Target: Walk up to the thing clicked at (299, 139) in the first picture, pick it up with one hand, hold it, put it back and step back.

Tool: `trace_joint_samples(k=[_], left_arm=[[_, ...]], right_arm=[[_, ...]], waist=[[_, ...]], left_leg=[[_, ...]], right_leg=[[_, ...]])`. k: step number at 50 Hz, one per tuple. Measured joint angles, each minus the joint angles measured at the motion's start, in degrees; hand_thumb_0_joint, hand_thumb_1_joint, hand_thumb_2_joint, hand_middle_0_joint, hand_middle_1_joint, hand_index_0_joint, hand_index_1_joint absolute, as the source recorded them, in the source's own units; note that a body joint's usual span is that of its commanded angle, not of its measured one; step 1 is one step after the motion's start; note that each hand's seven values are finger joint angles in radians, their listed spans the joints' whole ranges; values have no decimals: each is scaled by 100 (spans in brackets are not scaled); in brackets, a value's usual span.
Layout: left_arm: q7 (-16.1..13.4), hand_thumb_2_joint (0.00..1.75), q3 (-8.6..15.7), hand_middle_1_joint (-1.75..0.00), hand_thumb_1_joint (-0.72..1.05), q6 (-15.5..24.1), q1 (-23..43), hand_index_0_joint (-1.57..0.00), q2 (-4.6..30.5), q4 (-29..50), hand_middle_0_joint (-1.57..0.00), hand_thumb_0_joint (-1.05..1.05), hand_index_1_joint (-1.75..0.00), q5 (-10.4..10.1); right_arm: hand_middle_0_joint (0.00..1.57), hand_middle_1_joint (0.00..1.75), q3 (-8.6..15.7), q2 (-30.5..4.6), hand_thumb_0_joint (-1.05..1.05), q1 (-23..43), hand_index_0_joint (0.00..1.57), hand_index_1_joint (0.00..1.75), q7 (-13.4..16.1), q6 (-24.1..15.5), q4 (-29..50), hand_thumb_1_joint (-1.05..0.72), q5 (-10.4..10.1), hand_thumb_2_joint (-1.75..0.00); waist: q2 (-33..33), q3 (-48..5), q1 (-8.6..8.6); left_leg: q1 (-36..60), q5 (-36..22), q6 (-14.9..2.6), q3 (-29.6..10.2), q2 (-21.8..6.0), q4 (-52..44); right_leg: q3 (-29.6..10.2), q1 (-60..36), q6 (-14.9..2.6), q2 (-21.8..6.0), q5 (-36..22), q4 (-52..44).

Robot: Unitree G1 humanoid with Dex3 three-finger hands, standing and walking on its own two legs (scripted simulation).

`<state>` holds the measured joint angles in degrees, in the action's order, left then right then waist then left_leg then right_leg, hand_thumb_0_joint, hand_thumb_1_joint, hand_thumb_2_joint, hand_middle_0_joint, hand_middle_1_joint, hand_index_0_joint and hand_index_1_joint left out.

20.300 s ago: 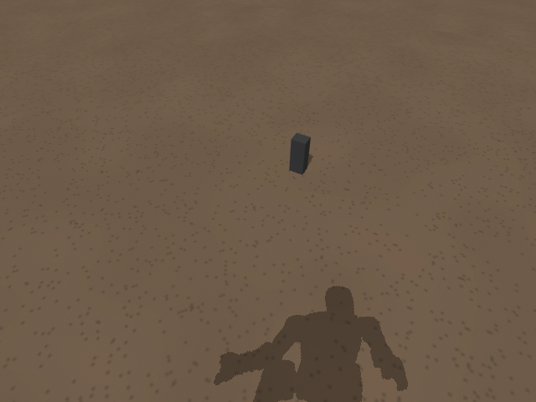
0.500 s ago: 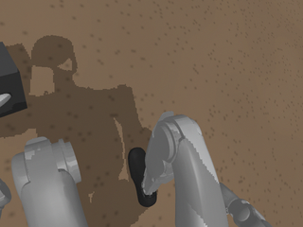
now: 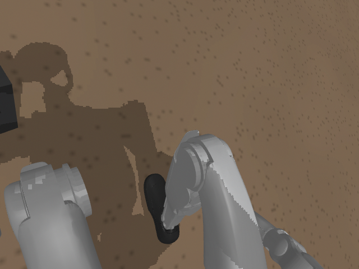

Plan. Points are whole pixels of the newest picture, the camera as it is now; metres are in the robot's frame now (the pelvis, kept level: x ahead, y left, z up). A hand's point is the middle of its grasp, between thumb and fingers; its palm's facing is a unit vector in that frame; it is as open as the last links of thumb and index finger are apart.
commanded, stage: loosen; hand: left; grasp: from the side
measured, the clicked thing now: out of the picture +0.46 +0.27 -0.18
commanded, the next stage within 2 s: open in 0.04 s
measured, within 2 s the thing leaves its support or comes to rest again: rests again in 0.82 s
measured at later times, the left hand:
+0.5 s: hand out of the picture +0.46 +0.31 -0.15, palm faces +0.45 -0.89 +0.00, open 14.5 cm
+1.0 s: hand out of the picture +0.42 +0.38 -0.06, palm faces +0.37 -0.91 -0.20, open 16.5 cm
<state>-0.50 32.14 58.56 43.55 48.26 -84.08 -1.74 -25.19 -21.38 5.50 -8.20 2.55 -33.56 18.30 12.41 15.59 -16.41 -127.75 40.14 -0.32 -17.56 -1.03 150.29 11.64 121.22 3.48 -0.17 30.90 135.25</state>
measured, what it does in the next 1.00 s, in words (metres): stands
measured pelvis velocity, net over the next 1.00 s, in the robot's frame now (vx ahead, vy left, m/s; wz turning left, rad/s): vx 0.00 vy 0.00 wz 0.06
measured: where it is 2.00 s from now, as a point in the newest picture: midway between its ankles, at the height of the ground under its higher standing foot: (123, 246)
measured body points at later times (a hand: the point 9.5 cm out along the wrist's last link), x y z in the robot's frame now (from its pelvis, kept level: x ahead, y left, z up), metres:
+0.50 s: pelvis +0.00 +0.00 +0.00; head +0.24 +0.17 +0.34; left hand +0.43 +0.35 -0.14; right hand +0.14 -0.26 -0.04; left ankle +0.08 +0.12 -0.26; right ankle +0.15 -0.12 -0.26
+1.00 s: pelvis +0.00 +0.00 +0.03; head +0.20 +0.14 +0.41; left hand +0.39 +0.43 -0.05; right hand +0.15 -0.26 -0.04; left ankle +0.08 +0.12 -0.26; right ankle +0.15 -0.12 -0.26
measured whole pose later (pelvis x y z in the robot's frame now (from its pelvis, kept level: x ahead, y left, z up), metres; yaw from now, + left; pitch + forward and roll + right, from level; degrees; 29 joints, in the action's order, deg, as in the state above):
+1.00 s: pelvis +0.00 +0.00 +0.03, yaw +3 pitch +23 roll -12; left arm 8.3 31.5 34.5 39.3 45.3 -65.3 2.9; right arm -12.6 -18.6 -2.5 -6.5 5.8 -35.0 7.8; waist 6.6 4.0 -10.1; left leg -128.2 38.9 -1.2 -11.7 -1.4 142.7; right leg 7.8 123.0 2.2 -1.7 32.1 131.5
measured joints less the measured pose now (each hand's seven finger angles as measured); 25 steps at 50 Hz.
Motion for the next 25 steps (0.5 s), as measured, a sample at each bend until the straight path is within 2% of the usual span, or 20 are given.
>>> trace_joint_samples(k=[6, 11, 20, 25], left_arm=[[-23, 82, -12, -109, -53, 39, 19, -83, -3, -22, -82, 0, -106, -98], [-43, 65, -28, -92, -41, 84, 41, -82, -2, -8, -81, 0, -88, -71], [-106, 35, 25, -51, -36, 74, 8, -55, 26, 83, -54, 0, -48, -12], [-90, 27, 117, -37, -36, 55, -25, -40, 8, 193, -39, -1, -35, -40]], right_arm=[[20, 30, -59, 9, -1, 22, 21, 30, -11, 4, 35, -90, 13, -89], [20, 30, -84, 24, -1, 50, 21, 31, -2, 11, 41, -91, 32, -89], [20, 30, -107, 32, -1, 94, 21, 31, -22, 52, 74, -91, 63, -90], [20, 30, -102, 32, -1, 96, 21, 31, -21, 54, 66, -91, 61, -90]], waist=[[50, 4, 18], [89, 20, 33], [103, 65, 24], [105, 79, 29]], left_leg=[[26, 10, 3, -43, -5, 11], [29, 14, 0, -71, -3, 24], [38, 37, 7, -113, 8, 28], [49, 50, 10, -113, 0, 20]], right_leg=[[33, -35, 11, 17, -11, -20], [56, -55, 4, 25, -13, -31], [91, -85, 9, 27, 5, -54], [90, -87, 17, 31, 10, -60]])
